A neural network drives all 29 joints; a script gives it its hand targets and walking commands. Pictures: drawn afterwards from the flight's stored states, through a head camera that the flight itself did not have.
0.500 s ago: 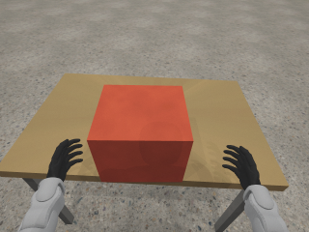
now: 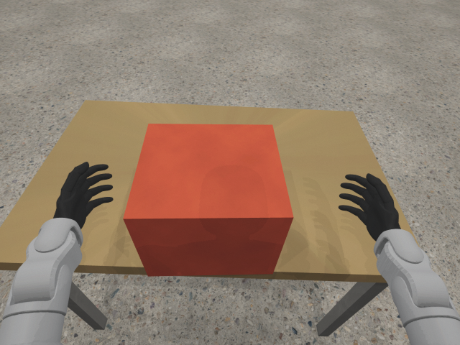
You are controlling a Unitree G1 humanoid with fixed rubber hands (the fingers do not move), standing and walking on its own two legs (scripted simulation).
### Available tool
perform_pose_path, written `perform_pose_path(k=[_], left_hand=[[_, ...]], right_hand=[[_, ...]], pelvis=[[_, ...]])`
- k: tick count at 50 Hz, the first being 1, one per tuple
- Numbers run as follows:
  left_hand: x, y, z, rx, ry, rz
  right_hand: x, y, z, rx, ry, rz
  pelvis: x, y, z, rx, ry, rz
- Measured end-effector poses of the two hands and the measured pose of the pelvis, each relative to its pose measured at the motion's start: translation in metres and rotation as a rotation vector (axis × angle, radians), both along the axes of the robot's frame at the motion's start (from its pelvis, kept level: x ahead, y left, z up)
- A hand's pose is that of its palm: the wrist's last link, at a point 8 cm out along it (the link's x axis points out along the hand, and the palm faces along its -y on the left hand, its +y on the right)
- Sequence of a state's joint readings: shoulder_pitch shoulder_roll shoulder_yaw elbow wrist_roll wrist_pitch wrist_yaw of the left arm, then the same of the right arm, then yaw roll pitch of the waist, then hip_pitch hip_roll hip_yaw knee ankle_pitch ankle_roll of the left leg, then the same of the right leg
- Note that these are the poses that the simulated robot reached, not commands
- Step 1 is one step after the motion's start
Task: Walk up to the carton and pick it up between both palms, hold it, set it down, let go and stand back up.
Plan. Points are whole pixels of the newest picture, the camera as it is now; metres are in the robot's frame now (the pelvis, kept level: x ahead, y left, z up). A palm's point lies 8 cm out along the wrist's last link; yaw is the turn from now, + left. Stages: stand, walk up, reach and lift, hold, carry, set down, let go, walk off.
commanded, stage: reach and lift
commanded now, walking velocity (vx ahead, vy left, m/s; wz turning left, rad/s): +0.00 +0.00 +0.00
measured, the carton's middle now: (211, 199) +0.41 +0.05 -0.01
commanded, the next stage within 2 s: none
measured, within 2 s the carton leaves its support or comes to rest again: neither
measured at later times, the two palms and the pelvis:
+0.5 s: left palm (78, 161) +0.36 +0.26 +0.15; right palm (386, 167) +0.38 -0.24 +0.15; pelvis -0.01 +0.00 +0.00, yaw +0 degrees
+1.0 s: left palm (91, 146) +0.40 +0.25 +0.15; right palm (363, 149) +0.42 -0.22 +0.14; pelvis -0.02 -0.01 +0.00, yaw +1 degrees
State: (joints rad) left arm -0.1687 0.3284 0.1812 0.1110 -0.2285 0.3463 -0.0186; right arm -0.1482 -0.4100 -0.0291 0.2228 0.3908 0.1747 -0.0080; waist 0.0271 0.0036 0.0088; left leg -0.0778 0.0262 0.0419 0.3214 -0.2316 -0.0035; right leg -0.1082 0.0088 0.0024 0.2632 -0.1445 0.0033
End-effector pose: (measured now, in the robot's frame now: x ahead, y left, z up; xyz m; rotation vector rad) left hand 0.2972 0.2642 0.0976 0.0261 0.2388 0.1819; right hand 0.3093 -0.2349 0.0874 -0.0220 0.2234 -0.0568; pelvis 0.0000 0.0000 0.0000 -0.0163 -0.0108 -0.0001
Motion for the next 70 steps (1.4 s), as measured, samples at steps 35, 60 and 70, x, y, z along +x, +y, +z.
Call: perform_pose_path(k=[35, 60, 70], left_hand=[[0.083, -0.005, 0.077, -0.017, 0.009, -0.002], [0.076, -0.007, -0.018, 0.008, 0.068, -0.002], [0.093, -0.018, -0.029, 0.014, 0.024, 0.002]], right_hand=[[0.091, -0.002, 0.089, 0.012, -0.006, 0.023], [0.098, 0.030, -0.011, 0.007, 0.050, -0.001], [0.113, 0.032, -0.024, -0.022, 0.054, -0.004]], pelvis=[[-0.021, -0.007, -0.002, 0.005, 0.098, 0.006], [-0.013, -0.006, -0.006, -0.011, 0.137, 0.032], [-0.016, -0.008, -0.013, -0.015, 0.248, 0.030]])
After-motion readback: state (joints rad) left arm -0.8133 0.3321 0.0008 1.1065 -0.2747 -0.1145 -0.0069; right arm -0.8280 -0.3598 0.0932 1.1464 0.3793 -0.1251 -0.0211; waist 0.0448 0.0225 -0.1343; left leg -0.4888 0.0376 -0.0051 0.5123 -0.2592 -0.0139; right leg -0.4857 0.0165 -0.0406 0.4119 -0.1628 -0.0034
